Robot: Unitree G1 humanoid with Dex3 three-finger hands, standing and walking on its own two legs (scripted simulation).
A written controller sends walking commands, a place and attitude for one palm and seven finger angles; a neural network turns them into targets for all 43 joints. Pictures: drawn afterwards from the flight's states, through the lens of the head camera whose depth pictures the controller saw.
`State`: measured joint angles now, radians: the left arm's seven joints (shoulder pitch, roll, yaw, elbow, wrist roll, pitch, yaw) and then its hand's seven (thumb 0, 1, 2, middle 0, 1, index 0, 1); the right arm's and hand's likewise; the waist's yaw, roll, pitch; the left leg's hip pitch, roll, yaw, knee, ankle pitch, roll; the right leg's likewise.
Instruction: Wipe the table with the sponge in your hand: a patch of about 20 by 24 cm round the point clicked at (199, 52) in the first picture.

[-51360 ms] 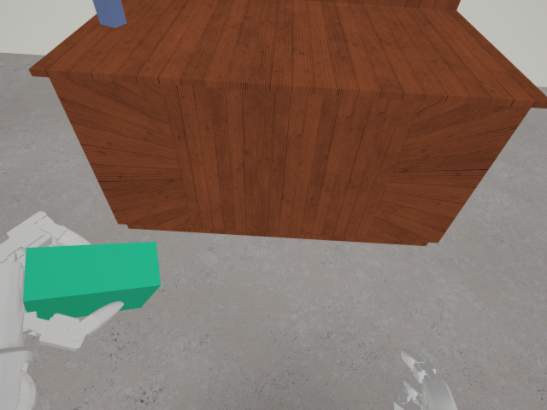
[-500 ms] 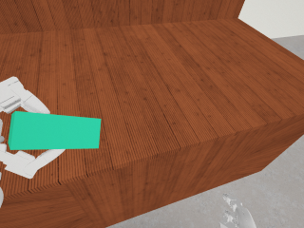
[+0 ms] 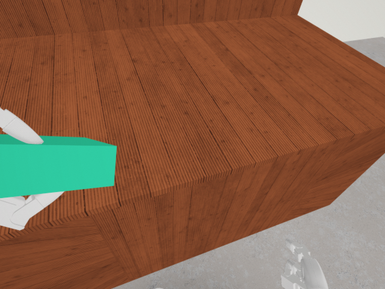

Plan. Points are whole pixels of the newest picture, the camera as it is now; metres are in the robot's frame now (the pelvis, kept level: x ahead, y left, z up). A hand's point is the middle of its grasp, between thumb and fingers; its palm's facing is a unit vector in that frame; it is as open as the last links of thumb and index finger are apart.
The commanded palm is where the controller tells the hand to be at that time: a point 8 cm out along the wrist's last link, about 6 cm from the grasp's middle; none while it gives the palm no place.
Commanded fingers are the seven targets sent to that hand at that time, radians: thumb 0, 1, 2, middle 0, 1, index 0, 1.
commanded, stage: step back with the hand held close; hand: left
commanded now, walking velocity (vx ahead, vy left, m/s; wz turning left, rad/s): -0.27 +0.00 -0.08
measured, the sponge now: (66, 159) +0.23 +0.19 +0.23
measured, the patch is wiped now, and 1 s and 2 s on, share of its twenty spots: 1.00 1.00 1.00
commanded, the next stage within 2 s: stop stepping back and stand still in 0.98 s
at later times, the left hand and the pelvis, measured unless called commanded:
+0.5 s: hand (2, 188) +0.17 +0.21 +0.27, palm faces +0.41 -0.82 -0.40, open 9.3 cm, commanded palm +0.11 +0.29 +0.28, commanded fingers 0.00 0.10 1.30 -1.20 -1.60 -1.20 -1.60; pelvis -0.04 +0.01 -0.01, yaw +1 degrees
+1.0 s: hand out of the picture +0.08 +0.18 +0.27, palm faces +0.33 -0.85 -0.41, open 9.3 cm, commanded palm +0.03 +0.26 +0.28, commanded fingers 0.00 0.10 1.30 -1.20 -1.60 -1.20 -1.60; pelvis -0.14 -0.01 +0.01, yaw -2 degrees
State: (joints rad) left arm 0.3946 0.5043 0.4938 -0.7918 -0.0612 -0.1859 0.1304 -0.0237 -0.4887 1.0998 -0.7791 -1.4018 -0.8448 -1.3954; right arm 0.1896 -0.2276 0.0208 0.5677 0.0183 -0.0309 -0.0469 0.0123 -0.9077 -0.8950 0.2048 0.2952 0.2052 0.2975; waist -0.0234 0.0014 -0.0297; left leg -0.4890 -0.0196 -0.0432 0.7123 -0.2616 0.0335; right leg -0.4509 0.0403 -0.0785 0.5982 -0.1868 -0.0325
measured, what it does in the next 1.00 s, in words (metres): walks backwards: right foot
